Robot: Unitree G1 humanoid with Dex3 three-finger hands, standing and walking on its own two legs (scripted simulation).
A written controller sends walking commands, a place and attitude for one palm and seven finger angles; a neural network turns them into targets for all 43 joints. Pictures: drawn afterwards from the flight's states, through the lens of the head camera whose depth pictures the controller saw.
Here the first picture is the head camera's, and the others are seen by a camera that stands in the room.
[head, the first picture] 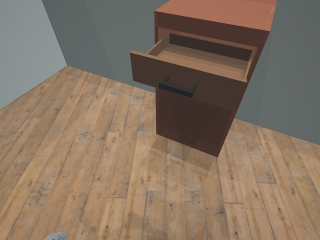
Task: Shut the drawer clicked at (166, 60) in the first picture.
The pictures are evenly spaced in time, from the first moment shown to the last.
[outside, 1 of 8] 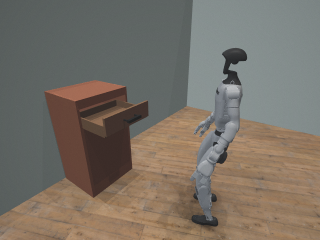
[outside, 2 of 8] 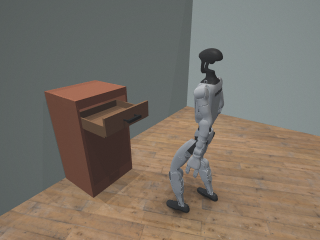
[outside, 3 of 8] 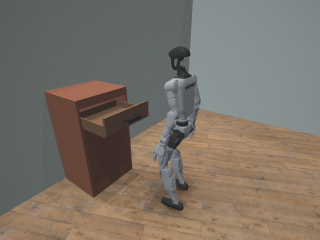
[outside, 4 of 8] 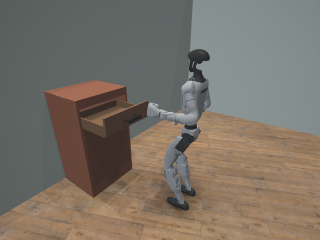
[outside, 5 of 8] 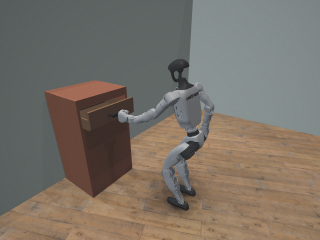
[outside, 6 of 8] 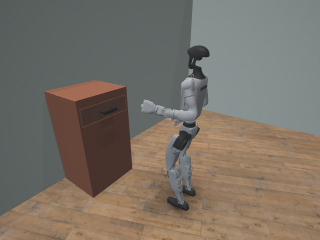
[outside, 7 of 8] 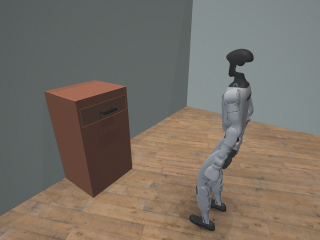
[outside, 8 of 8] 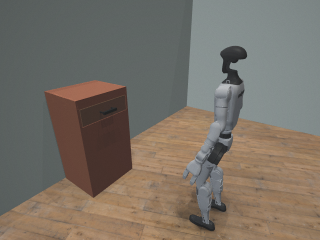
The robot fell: no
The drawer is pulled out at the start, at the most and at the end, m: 0.27 0.27 0.00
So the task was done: yes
